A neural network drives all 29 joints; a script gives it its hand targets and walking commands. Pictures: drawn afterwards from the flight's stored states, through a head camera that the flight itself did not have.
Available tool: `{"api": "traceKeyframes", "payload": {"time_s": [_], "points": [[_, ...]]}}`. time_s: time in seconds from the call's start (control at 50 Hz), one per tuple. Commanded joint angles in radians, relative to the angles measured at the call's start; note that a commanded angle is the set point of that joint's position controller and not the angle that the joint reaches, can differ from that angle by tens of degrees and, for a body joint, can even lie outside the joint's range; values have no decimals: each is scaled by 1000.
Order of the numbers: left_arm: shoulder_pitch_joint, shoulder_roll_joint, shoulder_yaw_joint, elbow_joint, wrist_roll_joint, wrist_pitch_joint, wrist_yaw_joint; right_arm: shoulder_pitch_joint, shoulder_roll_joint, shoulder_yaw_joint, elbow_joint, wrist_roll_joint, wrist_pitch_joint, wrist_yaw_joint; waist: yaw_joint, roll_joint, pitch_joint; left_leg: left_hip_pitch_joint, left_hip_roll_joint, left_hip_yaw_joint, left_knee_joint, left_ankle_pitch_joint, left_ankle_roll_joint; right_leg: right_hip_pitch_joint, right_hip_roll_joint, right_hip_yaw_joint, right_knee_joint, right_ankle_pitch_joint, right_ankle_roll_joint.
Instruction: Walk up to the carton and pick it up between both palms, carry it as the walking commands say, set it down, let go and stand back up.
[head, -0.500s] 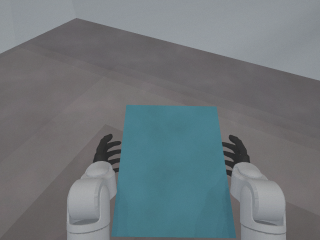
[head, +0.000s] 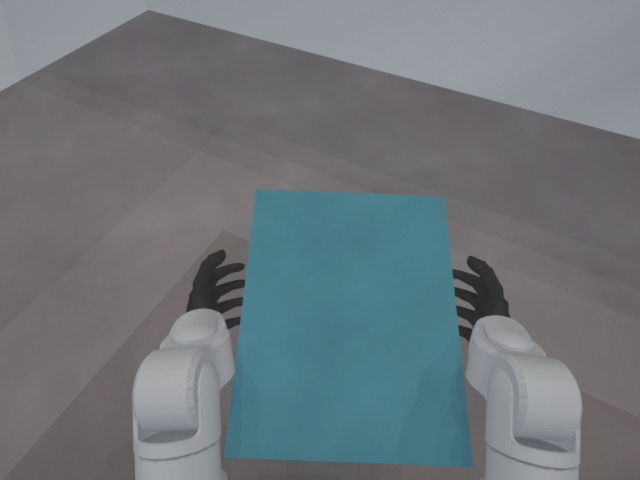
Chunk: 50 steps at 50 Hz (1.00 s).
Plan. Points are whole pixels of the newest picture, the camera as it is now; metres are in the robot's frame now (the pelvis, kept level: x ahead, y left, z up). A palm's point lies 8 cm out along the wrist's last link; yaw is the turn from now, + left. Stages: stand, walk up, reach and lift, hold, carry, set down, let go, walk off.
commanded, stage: carry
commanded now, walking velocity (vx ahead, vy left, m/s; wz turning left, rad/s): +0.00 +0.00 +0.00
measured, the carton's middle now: (342, 329) +0.32 +0.00 +0.00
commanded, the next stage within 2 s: none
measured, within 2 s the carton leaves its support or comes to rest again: neither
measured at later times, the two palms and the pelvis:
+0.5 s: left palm (267, 191) +0.49 +0.11 +0.08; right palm (479, 191) +0.50 -0.19 +0.07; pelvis +0.21 -0.05 -0.02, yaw +5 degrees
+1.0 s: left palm (274, 145) +0.61 +0.11 +0.06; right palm (432, 101) +0.73 -0.16 +0.06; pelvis +0.40 -0.14 -0.02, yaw +26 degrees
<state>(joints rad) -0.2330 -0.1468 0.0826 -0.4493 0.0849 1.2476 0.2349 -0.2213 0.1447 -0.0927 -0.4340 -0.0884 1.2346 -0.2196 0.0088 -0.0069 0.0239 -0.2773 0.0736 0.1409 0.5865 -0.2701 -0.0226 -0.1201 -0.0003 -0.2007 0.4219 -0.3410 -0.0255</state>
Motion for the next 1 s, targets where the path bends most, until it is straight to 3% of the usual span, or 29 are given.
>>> {"api": "traceKeyframes", "payload": {"time_s": [0.0, 0.06, 0.12, 0.14, 0.16, 0.2, 0.24, 0.26, 0.28, 0.3, 0.32, 0.34, 0.36, 0.44, 0.5, 0.52, 0.54, 0.56, 0.6, 0.66, 0.7, 0.72, 0.74, 0.76, 0.78, 0.8, 0.84, 0.94, 0.98], "points": [[-478, -1006, -634, -171, -440, -52, -264, -516, 1036, 662, -238, 409, -41, 220, 31, -329, -456, -402, -128, 85, 250, -230, -30, 708, -201, 204, 72, 1804, 14], [-323, -954, -584, -120, -383, -23, -245, -353, 1006, 663, -121, 401, -5, 222, 41, -147, -418, -444, -136, 58, 96, -191, -6, 709, -241, 249, 117, 1698, -14], [-394, -960, -606, -134, -395, -23, -258, -370, 1017, 669, -164, 391, -9, 227, -29, -135, -509, 248, -61, 29, -267, 420, 56, 204, -175, 75, 426, 1394, 34], [-440, -929, -624, -181, -411, -27, -264, -354, 1002, 644, -130, 381, -20, 223, -54, 82, -590, 681, 144, -166, -35, 1242, 174, -239, -85, 60, 639, 716, 91], [-514, -945, -652, -192, -432, -24, -273, -364, 1024, 628, -76, 376, -25, 219, -64, 306, -559, 811, 293, -362, 35, 1583, 322, -540, 48, 176, 753, -255, 82], [-456, -971, -642, -143, -432, -27, -290, -338, 1022, 612, -103, 361, -30, 218, -54, 161, -490, 696, 336, -363, -17, 1335, 280, -582, -45, 315, 628, -352, 19], [-473, -1004, -612, -120, -420, -34, -295, -434, 1059, 644, -127, 370, -35, 219, -30, 124, -389, 504, 253, -195, -8, 960, 166, -478, -123, 278, 226, -242, 14], [-476, -1038, -614, -137, -424, -46, -296, -491, 1094, 681, -156, 391, -41, 223, -9, 75, -427, 442, 176, -65, 32, 827, 103, -296, -82, 172, -31, -34, 29], [-438, -1046, -619, -139, -420, -52, -296, -435, 1086, 687, -148, 398, -40, 233, -5, 3, -483, 252, 111, -10, 90, 677, 52, -33, -80, 108, -79, 368, 28], [-390, -1019, -584, -94, -385, -64, -285, -488, 1044, 716, -192, 407, -34, 239, 4, -221, -481, 90, 18, 19, 237, 398, -3, 89, -218, 311, 42, 1092, -66], [-365, -1026, -579, -89, -381, -71, -275, -524, 1055, 747, -229, 434, -34, 241, 13, -383, -478, -126, -66, 8, 311, -163, -28, 288, -298, 425, 76, 1623, -138], [-391, -1036, -593, -118, -399, -74, -268, -530, 1055, 745, -239, 447, -39, 238, 17, -315, -449, -287, -86, -39, 301, -340, -13, 428, -296, 425, 126, 1824, -149], [-348, -1005, -574, -98, -378, -66, -263, -516, 1034, 748, -214, 454, -32, 242, 27, -213, -422, -360, -99, -40, 322, -356, -9, 478, -283, 404, 138, 1778, -134], [-341, -989, -580, -145, -371, -61, -248, -426, 1028, 715, -188, 440, -30, 242, 43, -175, -414, -467, -119, 8, 233, -196, 16, 587, -218, 343, 186, 1620, -97], [-330, -951, -602, -124, -383, -42, -249, -338, 987, 662, -130, 391, -19, 230, -9, -122, -442, -2, -104, 40, -114, 92, 46, 283, -151, 146, 412, 1582, -36], [-341, -946, -622, -130, -395, -34, -259, -321, 974, 652, -133, 379, -22, 228, -51, -15, -529, 385, 42, -86, -112, 685, 108, -65, -124, 91, 636, 1161, 40], [-466, -924, -656, -208, -435, -36, -266, -315, 998, 619, -79, 373, -28, 221, -78, 309, -493, 665, 281, -463, 7, 1489, 301, -573, 95, 111, 936, -8, 80], [-453, -899, -635, -141, -422, -23, -269, -323, 974, 584, -32, 356, -21, 207, -67, 331, -494, 623, 368, -548, 28, 1530, 341, -623, 60, 315, 1051, -308, 58], [-482, -939, -649, -147, -435, -27, -276, -333, 991, 580, -62, 347, -20, 211, -71, 137, -369, 507, 367, -567, -1, 1177, 289, -752, -10, 417, 1030, -394, 35], [-441, -959, -592, -135, -404, -50, -259, -488, 1008, 646, -189, 406, -29, 215, -40, 105, -337, 370, 282, -416, 11, 862, 189, -647, -99, 328, 587, -231, 58], [-388, -966, -594, -140, -386, -66, -247, -448, 991, 667, -200, 412, -25, 226, -38, 148, -355, 143, 193, -318, -12, 788, 114, -352, -39, 175, 349, -20, 78], [-374, -988, -611, -167, -385, -73, -244, -440, 1012, 693, -219, 425, -27, 233, -28, 171, -392, 80, 150, -265, 54, 935, 79, -200, 16, 96, 247, 60, 75], [-314, -998, -595, -117, -365, -71, -242, -395, 993, 693, -195, 418, -18, 234, -9, 117, -435, -6, 107, -191, 172, 845, 21, -35, 11, 58, 88, 277, 66], [-279, -1022, -602, -101, -354, -66, -242, -392, 975, 696, -212, 411, -14, 241, 10, 16, -513, -120, 36, -106, 346, 504, -32, 156, -98, 84, 50, 632, 11], [-219, -1026, -585, -74, -340, -71, -240, -402, 970, 718, -258, 423, -9, 251, 30, -399, -588, -355, -126, -8, 683, -312, -75, 373, -398, 415, 91, 1332, -165], [-211, -1041, -575, -90, -350, -77, -237, -473, 967, 737, -304, 453, -19, 257, 24, -407, -628, -337, -92, -77, 801, -500, -60, 338, -465, 451, 135, 1466, -219], [-269, -1070, -606, -136, -341, -82, -231, -492, 1010, 752, -287, 477, -22, 272, 19, -166, -520, -346, -9, -123, 637, -453, -47, 253, -390, 324, 165, 1162, -179], [-295, -1043, -641, -196, -378, -90, -231, -413, 1001, 700, -263, 451, -39, 259, 13, -170, -508, -193, -51, -28, 151, -214, -3, 234, -315, 118, 156, 1007, -108], [-291, -1033, -673, -219, -398, -87, -234, -360, 1004, 690, -239, 427, -38, 259, -21, -174, -539, 34, -27, -17, -89, 54, 38, 113, -259, 13, 261, 862, -35]]}}
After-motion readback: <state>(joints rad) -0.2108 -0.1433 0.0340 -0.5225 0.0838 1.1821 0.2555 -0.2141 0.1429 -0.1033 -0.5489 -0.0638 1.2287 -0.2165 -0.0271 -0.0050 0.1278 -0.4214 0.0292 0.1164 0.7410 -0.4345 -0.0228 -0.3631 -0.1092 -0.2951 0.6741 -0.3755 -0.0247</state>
